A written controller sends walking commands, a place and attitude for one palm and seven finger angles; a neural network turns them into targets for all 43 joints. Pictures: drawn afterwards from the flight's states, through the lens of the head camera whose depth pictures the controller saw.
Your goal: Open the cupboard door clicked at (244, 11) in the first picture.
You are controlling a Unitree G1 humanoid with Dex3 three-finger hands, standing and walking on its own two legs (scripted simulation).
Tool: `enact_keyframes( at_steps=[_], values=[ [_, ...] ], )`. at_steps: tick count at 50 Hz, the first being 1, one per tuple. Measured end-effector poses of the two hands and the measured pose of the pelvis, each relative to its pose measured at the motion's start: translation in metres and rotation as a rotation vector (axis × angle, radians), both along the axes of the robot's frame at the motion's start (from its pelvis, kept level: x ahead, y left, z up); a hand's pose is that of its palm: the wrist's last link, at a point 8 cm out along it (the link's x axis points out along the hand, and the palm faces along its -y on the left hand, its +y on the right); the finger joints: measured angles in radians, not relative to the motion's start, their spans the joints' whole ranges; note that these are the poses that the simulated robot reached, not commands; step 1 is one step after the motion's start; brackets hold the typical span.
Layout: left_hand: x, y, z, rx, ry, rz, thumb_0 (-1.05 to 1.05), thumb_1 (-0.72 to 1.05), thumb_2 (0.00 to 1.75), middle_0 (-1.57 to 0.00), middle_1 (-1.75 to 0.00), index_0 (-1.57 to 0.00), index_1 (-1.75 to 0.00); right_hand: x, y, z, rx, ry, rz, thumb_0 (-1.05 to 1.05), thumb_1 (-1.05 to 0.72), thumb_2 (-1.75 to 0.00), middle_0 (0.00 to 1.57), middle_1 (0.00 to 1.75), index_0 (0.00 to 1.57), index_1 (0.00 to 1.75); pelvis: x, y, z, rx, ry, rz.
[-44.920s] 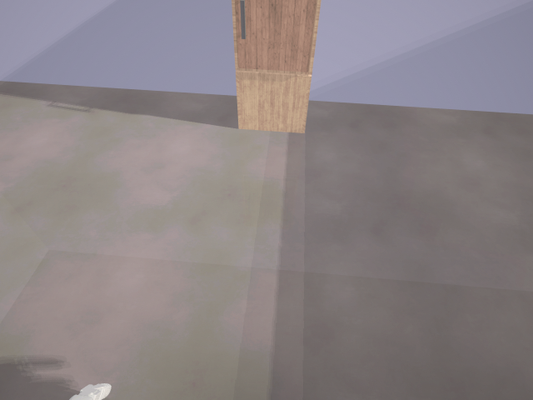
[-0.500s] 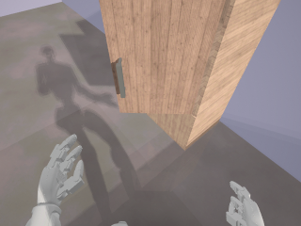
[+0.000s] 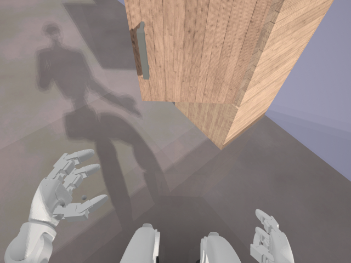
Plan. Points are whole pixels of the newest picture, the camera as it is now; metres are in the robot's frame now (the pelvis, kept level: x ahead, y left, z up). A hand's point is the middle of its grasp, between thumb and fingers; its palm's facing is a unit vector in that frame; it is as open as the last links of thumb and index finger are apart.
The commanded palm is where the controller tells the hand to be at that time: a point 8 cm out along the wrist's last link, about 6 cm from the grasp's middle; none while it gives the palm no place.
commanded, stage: raise the hand with hooked fingers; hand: left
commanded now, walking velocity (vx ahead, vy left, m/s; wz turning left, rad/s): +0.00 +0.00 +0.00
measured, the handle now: (144, 52) +0.70 +0.15 +0.03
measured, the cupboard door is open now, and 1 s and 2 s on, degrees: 49 49 49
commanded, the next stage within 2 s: move the hooked fingers beside the handle in 1.32 s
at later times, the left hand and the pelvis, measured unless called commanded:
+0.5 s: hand (49, 184) +0.26 +0.27 +0.05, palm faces +0.06 -1.00 -0.07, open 13.5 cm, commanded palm +0.24 +0.32 +0.04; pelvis +0.00 +0.02 +0.00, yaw +0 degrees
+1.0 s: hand (52, 168) +0.30 +0.29 +0.04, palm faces -0.01 -1.00 -0.04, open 14.0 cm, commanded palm +0.27 +0.33 +0.04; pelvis +0.01 +0.02 +0.00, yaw -1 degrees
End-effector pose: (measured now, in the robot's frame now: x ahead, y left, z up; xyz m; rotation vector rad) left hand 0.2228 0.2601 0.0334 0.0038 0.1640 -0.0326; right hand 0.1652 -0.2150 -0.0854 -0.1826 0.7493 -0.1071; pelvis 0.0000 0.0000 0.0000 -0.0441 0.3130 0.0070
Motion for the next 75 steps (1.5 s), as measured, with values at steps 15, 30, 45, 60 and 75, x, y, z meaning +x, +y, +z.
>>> enact_keyframes(
  at_steps=[15, 30, 45, 60, 75],
  values=[
    [0.000, 0.036, -0.005, 0.039, -0.093, 0.011, 0.00, -0.16, 0.44, -0.27, -0.98, -0.27, -0.98, -0.006, -0.023, 0.013, -0.146, 0.001, 0.001, 0.01, -0.90, -0.90, 0.20, 0.30, 0.20, 0.30, -0.003, 0.016, -0.005, -0.018, 0.015, 0.008],
    [0.018, 0.073, 0.005, 0.060, -0.088, 0.060, -0.01, -0.45, 0.32, -0.29, -1.17, -0.29, -1.17, 0.020, 0.007, 0.020, -0.099, -0.038, 0.082, 0.01, -0.90, -0.90, 0.20, 0.30, 0.21, 0.30, 0.004, 0.022, 0.000, -0.027, 0.025, 0.015],
    [0.050, 0.090, 0.009, 0.050, -0.107, 0.053, -0.01, -0.50, 0.30, -0.30, -1.20, -0.30, -1.20, 0.001, -0.015, 0.010, -0.129, 0.055, 0.035, 0.01, -0.90, -0.90, 0.20, 0.30, 0.21, 0.30, 0.009, 0.017, -0.002, -0.025, 0.050, 0.004],
    [0.051, 0.076, 0.006, 0.048, -0.121, 0.056, -0.01, -0.50, 0.30, -0.30, -1.20, -0.30, -1.20, -0.001, -0.025, 0.010, -0.126, 0.056, 0.020, 0.01, -0.90, -0.90, 0.20, 0.30, 0.21, 0.30, 0.010, 0.011, -0.003, -0.016, 0.049, -0.005],
    [0.050, 0.073, 0.004, 0.037, -0.118, 0.057, -0.01, -0.50, 0.30, -0.30, -1.20, -0.30, -1.20, 0.004, -0.022, 0.008, -0.117, 0.041, 0.036, 0.01, -0.90, -0.90, 0.20, 0.30, 0.21, 0.30, 0.007, 0.008, -0.004, -0.016, 0.043, 0.001]
  ],
)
